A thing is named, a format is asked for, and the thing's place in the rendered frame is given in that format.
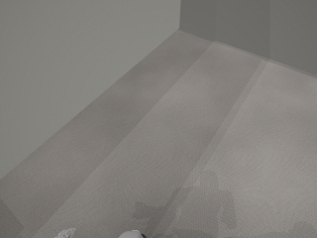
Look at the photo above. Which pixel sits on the robot left hand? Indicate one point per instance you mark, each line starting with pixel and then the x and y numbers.
pixel 69 233

